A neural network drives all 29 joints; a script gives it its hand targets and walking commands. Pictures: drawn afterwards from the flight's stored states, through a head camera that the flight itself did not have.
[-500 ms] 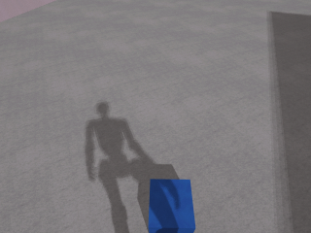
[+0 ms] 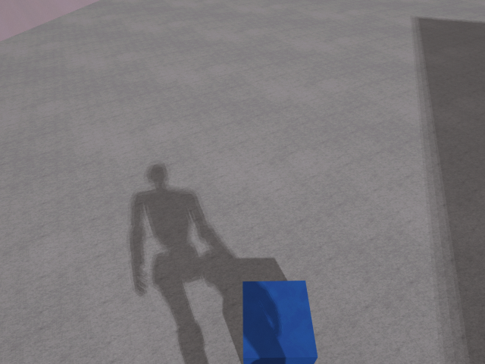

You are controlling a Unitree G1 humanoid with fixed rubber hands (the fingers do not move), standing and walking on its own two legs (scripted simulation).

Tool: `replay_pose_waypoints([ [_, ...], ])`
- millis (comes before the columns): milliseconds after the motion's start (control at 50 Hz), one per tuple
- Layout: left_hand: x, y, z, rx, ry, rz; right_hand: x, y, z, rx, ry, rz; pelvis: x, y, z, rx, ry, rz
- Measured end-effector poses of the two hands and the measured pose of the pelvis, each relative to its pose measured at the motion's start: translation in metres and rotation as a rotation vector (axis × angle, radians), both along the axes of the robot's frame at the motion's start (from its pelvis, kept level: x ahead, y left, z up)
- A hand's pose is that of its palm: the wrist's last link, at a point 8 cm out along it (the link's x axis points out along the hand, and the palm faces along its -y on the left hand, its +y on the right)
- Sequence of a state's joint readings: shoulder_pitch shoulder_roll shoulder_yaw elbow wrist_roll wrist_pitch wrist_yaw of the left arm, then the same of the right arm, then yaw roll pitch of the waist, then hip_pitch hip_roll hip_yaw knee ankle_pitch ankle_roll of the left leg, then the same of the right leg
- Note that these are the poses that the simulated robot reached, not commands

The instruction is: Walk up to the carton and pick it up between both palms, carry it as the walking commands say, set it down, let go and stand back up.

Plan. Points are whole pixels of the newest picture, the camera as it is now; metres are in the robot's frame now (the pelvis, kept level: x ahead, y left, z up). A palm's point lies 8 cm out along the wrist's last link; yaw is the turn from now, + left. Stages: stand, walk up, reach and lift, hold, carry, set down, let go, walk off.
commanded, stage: walk up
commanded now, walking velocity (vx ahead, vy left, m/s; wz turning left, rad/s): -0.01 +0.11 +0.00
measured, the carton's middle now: (275, 325) +0.43 -0.09 -0.67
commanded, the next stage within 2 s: stand in 1.78 s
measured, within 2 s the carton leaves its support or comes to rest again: neither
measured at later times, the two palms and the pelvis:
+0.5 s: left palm out of the picture +0.05 +0.24 -0.14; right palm out of the picture -0.05 -0.20 -0.13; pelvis +0.00 +0.02 +0.01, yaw -2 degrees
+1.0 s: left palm out of the picture +0.16 +0.14 -0.13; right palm out of the picture +0.04 -0.33 -0.16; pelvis +0.05 -0.09 -0.01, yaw +0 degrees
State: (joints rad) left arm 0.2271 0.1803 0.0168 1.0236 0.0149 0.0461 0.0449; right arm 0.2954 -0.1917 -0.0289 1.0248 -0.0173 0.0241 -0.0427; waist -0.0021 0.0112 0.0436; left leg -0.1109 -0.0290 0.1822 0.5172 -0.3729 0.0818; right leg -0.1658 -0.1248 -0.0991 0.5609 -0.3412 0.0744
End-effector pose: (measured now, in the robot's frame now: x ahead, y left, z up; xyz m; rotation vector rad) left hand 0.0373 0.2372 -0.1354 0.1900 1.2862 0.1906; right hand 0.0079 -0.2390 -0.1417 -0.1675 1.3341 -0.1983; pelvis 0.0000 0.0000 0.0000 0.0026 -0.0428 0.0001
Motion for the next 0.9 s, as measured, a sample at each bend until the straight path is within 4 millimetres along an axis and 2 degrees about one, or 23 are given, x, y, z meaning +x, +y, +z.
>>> replay_pose_waypoints([
  [80, -0.002, 0.006, -0.001, 0.019, -0.004, 0.008, -0.002, -0.002, -0.003, -0.002, 0.010, 0.002, -0.004, 0.003, -0.003, -0.003, 0.011, 0.011],
  [160, -0.006, 0.023, -0.009, 0.026, 0.003, 0.015, -0.002, -0.002, 0.000, -0.029, 0.004, 0.010, -0.009, 0.013, -0.009, -0.002, 0.021, 0.008],
  [240, 0.004, 0.035, -0.011, 0.012, 0.005, -0.010, -0.014, 0.007, 0.008, -0.050, 0.000, -0.010, -0.009, 0.023, -0.007, -0.001, 0.029, -0.016],
  [340, 0.021, 0.029, -0.004, -0.033, -0.017, -0.020, -0.040, 0.024, 0.016, -0.044, 0.036, -0.063, -0.005, 0.026, 0.003, -0.001, 0.023, -0.017],
  [460, 0.017, 0.010, -0.007, -0.071, 0.019, -0.053, -0.050, 0.040, 0.013, -0.003, 0.040, -0.111, -0.003, 0.023, 0.005, 0.014, 0.020, -0.029],
  [520, 0.017, 0.002, -0.008, -0.093, 0.039, -0.068, -0.065, 0.029, 0.017, -0.029, 0.066, -0.146, 0.002, 0.016, 0.006, 0.011, 0.019, -0.028],
  [580, 0.025, -0.006, -0.006, -0.102, 0.031, -0.083, -0.083, 0.010, 0.026, -0.065, 0.114, -0.161, 0.012, 0.008, 0.009, 0.002, 0.020, -0.032],
  [700, 0.064, -0.030, -0.003, -0.104, -0.008, -0.108, -0.093, -0.017, 0.043, -0.081, 0.172, -0.172, 0.029, -0.020, 0.013, -0.023, 0.015, -0.042],
  [780, 0.098, -0.060, -0.004, -0.109, -0.045, -0.128, -0.082, -0.027, 0.036, -0.028, 0.208, -0.174, 0.044, -0.045, 0.011, -0.027, 0.016, -0.053],
  [860, 0.127, -0.085, -0.012, -0.063, -0.086, -0.123, -0.058, -0.045, 0.006, 0.039, 0.214, -0.175, 0.064, -0.074, -0.009, 0.008, 0.024, -0.054],
  [900, 0.132, -0.094, -0.010, -0.039, -0.099, -0.115, -0.036, -0.059, -0.007, 0.050, 0.193, -0.156, 0.064, -0.082, -0.013, -0.003, 0.027, -0.040],
])
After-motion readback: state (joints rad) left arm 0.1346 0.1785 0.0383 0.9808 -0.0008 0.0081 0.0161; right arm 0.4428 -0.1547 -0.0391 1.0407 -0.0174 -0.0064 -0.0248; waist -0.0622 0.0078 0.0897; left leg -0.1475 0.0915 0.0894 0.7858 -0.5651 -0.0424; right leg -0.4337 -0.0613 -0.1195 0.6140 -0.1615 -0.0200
